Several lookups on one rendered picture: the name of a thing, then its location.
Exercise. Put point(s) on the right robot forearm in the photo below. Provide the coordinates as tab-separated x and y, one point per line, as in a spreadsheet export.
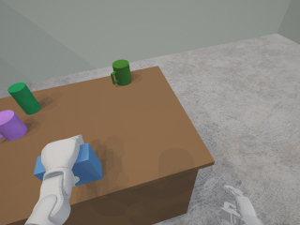
250	220

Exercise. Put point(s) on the left robot forearm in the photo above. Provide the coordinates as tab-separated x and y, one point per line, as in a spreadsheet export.
53	206

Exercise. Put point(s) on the robot right hand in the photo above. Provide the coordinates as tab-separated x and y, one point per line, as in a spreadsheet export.
242	208

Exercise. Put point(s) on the robot left hand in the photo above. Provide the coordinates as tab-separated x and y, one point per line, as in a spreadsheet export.
62	154

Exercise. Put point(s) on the sponge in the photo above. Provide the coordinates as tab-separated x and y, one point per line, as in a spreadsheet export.
87	166

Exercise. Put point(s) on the table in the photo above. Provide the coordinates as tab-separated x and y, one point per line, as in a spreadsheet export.
149	150

